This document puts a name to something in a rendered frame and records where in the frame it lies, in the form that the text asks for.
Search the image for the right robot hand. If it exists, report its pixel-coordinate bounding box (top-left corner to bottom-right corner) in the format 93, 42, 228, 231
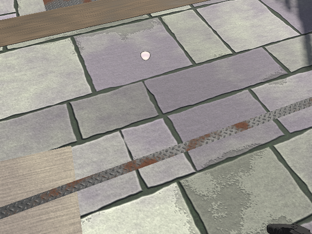
266, 223, 312, 234

